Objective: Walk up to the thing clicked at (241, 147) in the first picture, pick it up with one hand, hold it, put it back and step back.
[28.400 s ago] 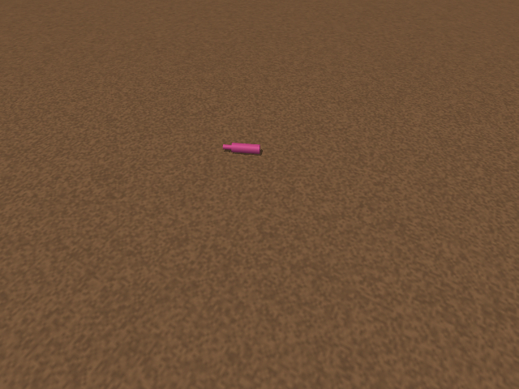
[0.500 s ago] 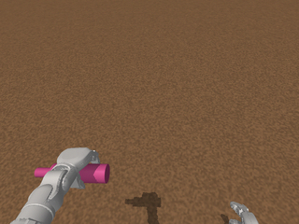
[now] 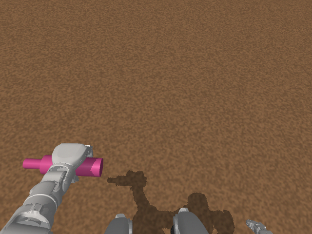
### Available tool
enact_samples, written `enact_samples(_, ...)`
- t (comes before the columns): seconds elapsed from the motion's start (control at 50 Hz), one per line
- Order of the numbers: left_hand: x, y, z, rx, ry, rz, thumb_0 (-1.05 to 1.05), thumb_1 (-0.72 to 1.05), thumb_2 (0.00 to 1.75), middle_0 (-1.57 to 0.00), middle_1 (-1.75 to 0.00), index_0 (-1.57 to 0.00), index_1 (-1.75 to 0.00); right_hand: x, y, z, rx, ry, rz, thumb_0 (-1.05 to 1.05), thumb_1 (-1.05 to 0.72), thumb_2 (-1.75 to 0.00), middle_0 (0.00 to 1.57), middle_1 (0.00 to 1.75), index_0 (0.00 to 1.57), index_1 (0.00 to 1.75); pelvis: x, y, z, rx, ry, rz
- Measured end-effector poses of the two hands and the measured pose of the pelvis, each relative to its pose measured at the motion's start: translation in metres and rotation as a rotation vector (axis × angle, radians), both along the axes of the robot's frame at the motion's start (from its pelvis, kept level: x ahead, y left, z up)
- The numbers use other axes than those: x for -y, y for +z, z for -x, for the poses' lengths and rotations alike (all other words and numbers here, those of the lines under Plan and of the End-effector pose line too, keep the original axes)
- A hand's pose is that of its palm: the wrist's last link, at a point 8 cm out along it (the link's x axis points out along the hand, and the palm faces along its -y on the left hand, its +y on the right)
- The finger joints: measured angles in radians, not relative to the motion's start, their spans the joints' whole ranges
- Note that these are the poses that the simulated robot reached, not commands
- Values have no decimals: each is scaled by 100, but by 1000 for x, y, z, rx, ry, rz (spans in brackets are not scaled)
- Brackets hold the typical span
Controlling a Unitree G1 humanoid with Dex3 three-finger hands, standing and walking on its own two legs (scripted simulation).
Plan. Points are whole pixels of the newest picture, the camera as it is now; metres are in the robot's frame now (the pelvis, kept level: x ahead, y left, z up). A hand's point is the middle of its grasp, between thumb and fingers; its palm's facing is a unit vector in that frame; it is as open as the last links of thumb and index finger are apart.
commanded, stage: crouch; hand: left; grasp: from above
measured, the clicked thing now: (64, 165) +0.35 +0.27 -0.13
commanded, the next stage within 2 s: lower in 1.48 s
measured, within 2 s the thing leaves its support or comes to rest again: neither
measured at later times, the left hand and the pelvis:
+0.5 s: hand (90, 174) +0.38 +0.25 -0.35, palm faces -0.48 +0.04 -0.88, open 8.7 cm; pelvis -0.04 +0.01 -0.20, yaw -1 degrees
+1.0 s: hand (96, 176) +0.41 +0.25 -0.47, palm faces -0.48 +0.01 -0.87, open 8.7 cm; pelvis -0.04 +0.00 -0.30, yaw -3 degrees
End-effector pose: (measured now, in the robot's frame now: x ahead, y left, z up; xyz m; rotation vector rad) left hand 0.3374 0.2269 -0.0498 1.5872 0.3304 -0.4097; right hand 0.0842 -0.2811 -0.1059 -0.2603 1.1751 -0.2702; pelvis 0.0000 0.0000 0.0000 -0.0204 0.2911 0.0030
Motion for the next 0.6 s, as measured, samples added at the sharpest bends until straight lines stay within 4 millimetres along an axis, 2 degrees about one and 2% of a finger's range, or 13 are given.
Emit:
enact_samples(0.16, -3, -81, -25, 26, 6, -11, 0, 16, 47, -76, -53, -78, -52, 3, -70, 54, -117, -49, 47, 1, -90, -90, 20, 30, 20, 30, -6, -70, 15, -153, -6, 16)
enact_samples(0.28, -7, -138, -40, 27, 22, -15, 0, 17, 46, -76, -52, -78, -51, -7, -125, 78, -161, -66, 36, 1, -90, -90, 20, 30, 20, 30, -10, -122, 26, -232, -7, 24)
enact_samples(0.46, -16, -225, -49, -27, 24, 6, 0, 16, 47, -77, -52, -79, -51, -21, -198, 82, -184, -7, -5, 1, -90, -90, 20, 30, 20, 30, -11, -190, 39, -317, 1, 43)
enact_samples(0.6, -20, -283, -56, -18, 13, 27, 0, 14, 47, -78, -52, -80, -51, -18, -238, 73, -201, 58, 1, 1, -90, -90, 20, 30, 20, 30, -9, -234, 41, -356, 3, 59)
